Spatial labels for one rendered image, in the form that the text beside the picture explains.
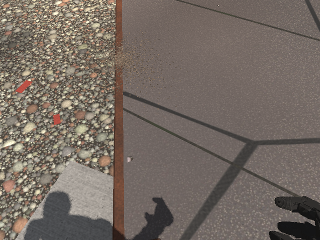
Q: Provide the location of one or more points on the right robot hand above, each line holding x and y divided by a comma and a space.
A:
306, 207

